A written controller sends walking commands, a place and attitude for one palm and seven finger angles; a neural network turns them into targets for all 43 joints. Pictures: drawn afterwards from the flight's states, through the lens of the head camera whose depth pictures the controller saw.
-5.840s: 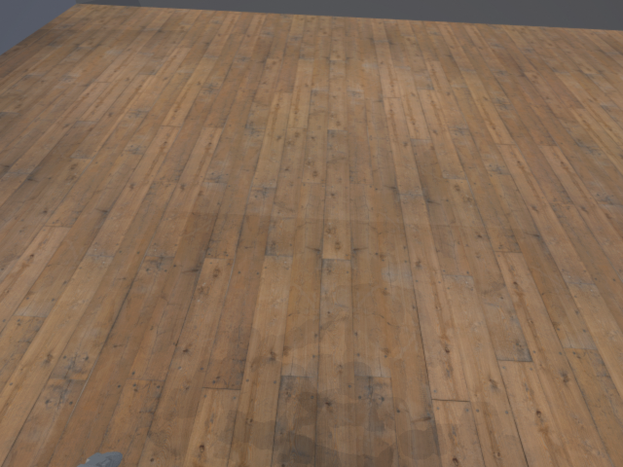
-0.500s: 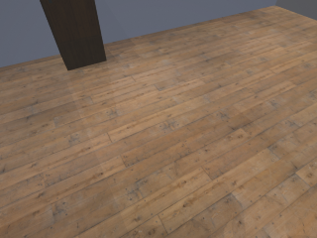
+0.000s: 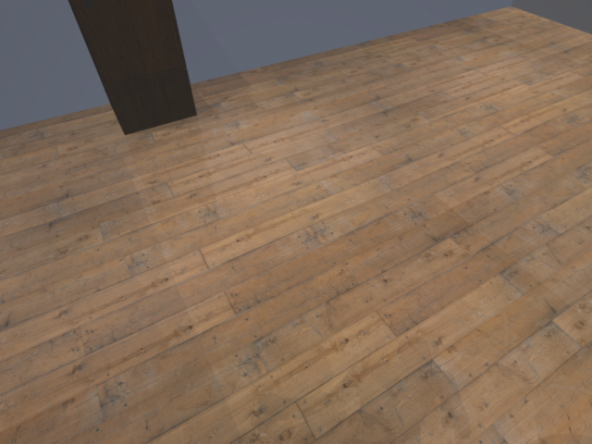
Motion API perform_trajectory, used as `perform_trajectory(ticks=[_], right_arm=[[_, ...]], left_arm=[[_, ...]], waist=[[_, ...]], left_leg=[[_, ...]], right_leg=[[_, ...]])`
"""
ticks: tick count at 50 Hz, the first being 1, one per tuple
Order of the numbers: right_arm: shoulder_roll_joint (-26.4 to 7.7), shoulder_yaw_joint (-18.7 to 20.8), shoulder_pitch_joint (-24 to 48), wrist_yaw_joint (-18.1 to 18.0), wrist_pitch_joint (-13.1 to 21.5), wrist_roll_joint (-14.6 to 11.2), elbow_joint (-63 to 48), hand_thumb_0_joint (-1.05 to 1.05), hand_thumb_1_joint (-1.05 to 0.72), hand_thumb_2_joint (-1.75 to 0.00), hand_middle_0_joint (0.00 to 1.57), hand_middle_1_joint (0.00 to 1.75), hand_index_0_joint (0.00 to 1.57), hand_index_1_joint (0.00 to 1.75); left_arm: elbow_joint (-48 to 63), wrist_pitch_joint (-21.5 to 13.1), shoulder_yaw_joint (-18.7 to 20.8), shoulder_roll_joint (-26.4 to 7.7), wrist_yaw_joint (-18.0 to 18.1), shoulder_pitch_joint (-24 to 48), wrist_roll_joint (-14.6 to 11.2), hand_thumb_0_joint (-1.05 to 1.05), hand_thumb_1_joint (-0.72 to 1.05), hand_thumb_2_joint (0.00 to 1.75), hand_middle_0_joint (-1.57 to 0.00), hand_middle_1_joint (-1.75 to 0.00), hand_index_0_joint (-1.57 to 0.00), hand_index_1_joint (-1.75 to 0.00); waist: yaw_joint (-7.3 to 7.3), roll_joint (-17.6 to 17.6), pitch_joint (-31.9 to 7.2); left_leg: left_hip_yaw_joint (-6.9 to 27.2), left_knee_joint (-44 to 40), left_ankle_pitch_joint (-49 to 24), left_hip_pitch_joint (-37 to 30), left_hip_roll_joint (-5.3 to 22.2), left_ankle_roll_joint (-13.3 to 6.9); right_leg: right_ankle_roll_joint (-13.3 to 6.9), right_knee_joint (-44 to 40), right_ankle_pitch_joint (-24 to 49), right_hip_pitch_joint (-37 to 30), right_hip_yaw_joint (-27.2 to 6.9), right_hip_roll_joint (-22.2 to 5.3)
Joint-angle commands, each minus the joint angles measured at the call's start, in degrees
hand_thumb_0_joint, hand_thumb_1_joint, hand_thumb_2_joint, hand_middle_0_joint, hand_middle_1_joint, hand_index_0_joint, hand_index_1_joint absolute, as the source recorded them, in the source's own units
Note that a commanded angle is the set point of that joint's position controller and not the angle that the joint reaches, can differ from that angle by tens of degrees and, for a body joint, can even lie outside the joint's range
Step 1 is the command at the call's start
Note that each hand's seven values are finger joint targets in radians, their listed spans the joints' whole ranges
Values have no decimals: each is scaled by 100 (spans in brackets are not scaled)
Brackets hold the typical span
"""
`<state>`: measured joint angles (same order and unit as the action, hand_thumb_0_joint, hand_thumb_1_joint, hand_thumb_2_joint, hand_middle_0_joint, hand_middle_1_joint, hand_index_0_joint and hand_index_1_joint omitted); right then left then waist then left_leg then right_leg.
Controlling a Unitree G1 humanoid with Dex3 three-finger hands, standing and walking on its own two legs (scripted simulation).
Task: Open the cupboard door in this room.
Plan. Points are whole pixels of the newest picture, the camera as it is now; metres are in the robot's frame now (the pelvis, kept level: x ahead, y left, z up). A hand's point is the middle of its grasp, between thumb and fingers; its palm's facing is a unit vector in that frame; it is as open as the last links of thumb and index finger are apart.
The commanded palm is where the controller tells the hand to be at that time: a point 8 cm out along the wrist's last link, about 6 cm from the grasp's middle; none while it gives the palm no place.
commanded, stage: stand and wait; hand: left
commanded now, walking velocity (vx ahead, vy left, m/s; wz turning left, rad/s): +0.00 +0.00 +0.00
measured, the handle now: out of the picture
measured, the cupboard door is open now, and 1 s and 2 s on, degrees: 0 0 0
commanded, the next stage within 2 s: turn or walk to find it in 0.48 s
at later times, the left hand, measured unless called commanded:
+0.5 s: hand out of the picture +0.10 +0.25 -0.16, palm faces -0.02 -0.95 -0.32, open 7.4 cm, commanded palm none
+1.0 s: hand out of the picture +0.06 +0.24 -0.17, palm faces +0.06 -0.95 -0.30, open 7.4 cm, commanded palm none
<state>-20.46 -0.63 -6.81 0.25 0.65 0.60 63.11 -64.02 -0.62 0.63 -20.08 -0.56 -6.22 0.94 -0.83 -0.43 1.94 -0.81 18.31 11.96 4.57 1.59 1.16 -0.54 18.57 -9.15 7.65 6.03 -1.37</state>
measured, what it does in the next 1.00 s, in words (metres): stands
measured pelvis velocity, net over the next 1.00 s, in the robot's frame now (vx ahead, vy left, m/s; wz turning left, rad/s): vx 0.00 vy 0.01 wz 0.06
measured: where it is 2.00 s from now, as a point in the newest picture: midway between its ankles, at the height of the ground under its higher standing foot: outside the picture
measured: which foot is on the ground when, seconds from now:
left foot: down 0.00-1.00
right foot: down 0.00-1.00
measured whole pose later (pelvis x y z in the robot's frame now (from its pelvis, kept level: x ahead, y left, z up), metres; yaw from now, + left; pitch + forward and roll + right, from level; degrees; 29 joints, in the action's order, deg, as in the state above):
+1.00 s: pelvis +0.00 +0.01 -0.01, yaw +4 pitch -1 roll +0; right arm -15.8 -0.3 -8.8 0.2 -1.4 0.7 61.3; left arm -61.6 1.7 0.7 -16.2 0.9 -7.6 0.8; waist -0.6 -0.1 3.0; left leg 2.2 25.6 15.3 9.2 -0.3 0.5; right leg 0.5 25.5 -13.6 10.6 8.8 -3.8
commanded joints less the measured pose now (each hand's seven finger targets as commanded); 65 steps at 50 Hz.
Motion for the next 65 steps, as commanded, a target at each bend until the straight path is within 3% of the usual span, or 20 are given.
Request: perform_trajectory(ticks=[1, 14, 26, 30, 39, 45, 48, 50, 54, 55, 56, 57, 58, 59, 60, 62, 63, 65], right_arm=[[-1130, 215, 228, -91, 128, 16, -317, 0, -90, -90, 20, 30, 20, 30], [-1135, 203, 189, -137, 153, 1, -308, 0, -90, -90, 20, 30, 20, 30], [-1115, 231, 166, -137, 140, -1, -327, 0, -90, -90, 20, 30, 20, 30], [-770, 187, -8, -124, 34, 14, -353, 0, -90, -90, 20, 30, 20, 30], [-1041, 252, 129, -121, 89, -9, -359, 0, -90, -90, 20, 30, 20, 30], [-358, 172, -151, -83, -82, 23, -382, 0, -90, -90, 20, 30, 20, 30], [-326, 215, -209, -68, -145, 34, -507, 0, -90, -90, 20, 30, 20, 30], [-257, 255, -282, -58, -175, 40, -592, 0, -90, -90, 20, 30, 20, 30], [-137, 345, -610, -57, -219, 46, -724, 0, -90, -90, 20, 30, 20, 30], [-116, 365, -710, -50, -226, 52, -744, 0, -90, -90, 20, 30, 20, 30], [-119, 384, -768, -40, -226, 61, -782, 0, -90, -90, 20, 30, 20, 30], [-197, 404, -810, -37, -209, 82, -831, 0, -90, -90, 20, 30, 20, 30], [-375, 442, -843, -44, -173, 102, -886, 0, -90, -90, 20, 30, 20, 30], [-531, 502, -872, -92, -134, 95, -922, 0, -90, -90, 20, 30, 20, 30], [-549, 535, -994, -149, -113, 82, -915, 0, -90, -90, 20, 30, 20, 30], [-483, 548, -967, -209, -115, 81, -922, 0, -90, -90, 20, 30, 20, 30], [-476, 561, -977, -218, -109, 83, -952, 0, -90, -90, 20, 30, 20, 30], [-439, 593, -984, -224, -136, 91, -972, 0, -90, -90, 20, 30, 20, 30]], left_arm=[[343, -141, 180, -1148, 63, 234, -30, 0, 90, 90, -20, -30, -20, -30], [353, -145, 183, -1157, 100, 224, -44, 0, 90, 90, -20, -30, -20, -30], [382, -135, 204, -1147, 109, 199, -45, 0, 90, 90, -20, -30, -20, -30], [403, -14, 157, -820, 154, 19, -54, 0, 90, 90, -20, -30, -20, -30], [444, -78, 186, -1068, 117, 210, -40, 0, 90, 90, -20, -30, -20, -30], [433, 120, 133, -460, 194, -162, -42, 0, 90, 90, -20, -30, -20, -30], [523, 159, 189, -479, 210, -300, -30, 0, 90, 90, -20, -30, -20, -30], [628, 167, 239, -529, 216, -342, -19, 0, 90, 90, -20, -30, -20, -30], [881, 176, 311, -546, 242, -278, 8, 0, 90, 90, -20, -30, -20, -30], [957, 187, 313, -514, 244, -191, 13, 0, 90, 90, -20, -30, -20, -30], [1029, 200, 313, -451, 236, -122, 16, 0, 90, 90, -20, -30, -20, -30], [1089, 217, 312, -331, 227, -55, 4, 0, 90, 90, -20, -30, -20, -30], [1154, 229, 298, -171, 218, 3, -22, 0, 90, 90, -20, -30, -20, -30], [1249, 236, 285, -41, 229, 16, -17, 0, 90, 90, -20, -30, -20, -30], [1304, 236, 291, -26, 249, 6, -6, 0, 90, 90, -20, -30, -20, -30], [1329, 200, 298, 44, 244, -26, -29, 0, 90, 90, -20, -30, -20, -30], [1319, 176, 276, 77, 227, -81, -29, 0, 90, 90, -20, -30, -20, -30], [1332, 169, 263, 193, 219, -94, -62, 0, 90, 90, -20, -30, -20, -30]], waist=[[27, 29, -320], [34, 11, -533], [36, 21, -485], [15, -59, -460], [28, 12, -353], [-6, -65, -134], [-40, 85, -138], [-36, 317, -212], [86, 577, -404], [145, 483, -353], [178, 284, -302], [228, -169, -181], [267, -909, -33], [282, -1451, 7], [325, -1532, -131], [229, -1149, -362], [212, -899, -561], [225, -810, -628]], left_leg=[[514, -342, -830, 194, 635, -206], [435, -281, -1677, -38, 684, -176], [467, -224, -1734, 10, 657, -188], [469, 36, -1880, 218, 619, -147], [575, -94, -1436, 212, 605, -203], [637, 192, -1255, 865, 547, -151], [679, 497, -1064, 1263, 449, -157], [589, 854, -845, 1407, 330, -141], [390, 1599, -577, 1319, 255, -124], [475, 1564, -493, 1308, 291, -151], [712, 1355, -545, 1339, 357, -218], [1258, 928, -688, 1435, 519, -347], [2286, 231, -880, 1618, 867, -605], [3094, -209, -1268, 1332, 1228, -973], [3362, -205, -1759, 844, 1339, -1251], [3132, 166, -2413, 403, 1253, -1400], [2997, 307, -2608, 163, 1151, -1393], [2800, 335, -2509, 182, 970, -1297]], right_leg=[[-70, -325, 606, -296, -772, -766], [-90, -154, 1541, -607, -662, -784], [-73, -96, 1557, -647, -606, -813], [24, 208, 1433, -541, -452, -844], [-24, 1, 978, -465, -533, -806], [135, 396, 526, -315, -303, -845], [89, 475, 311, -309, -316, -970], [-42, 411, 153, -225, -412, -1222], [-324, 492, 118, 113, -422, -1656], [-310, 616, -93, 296, -304, -1622], [-203, 845, -377, 471, -157, -1421], [-24, 1301, -718, 663, 47, -1051], [206, 2065, -1066, 774, 205, -449], [276, 2884, -1801, 1258, 7, -103], [241, 3524, -2313, 1737, -412, -85], [258, 3881, -2208, 2033, -751, -53], [285, 3766, -2144, 2054, -753, -4], [326, 3433, -1996, 1840, -736, 73]])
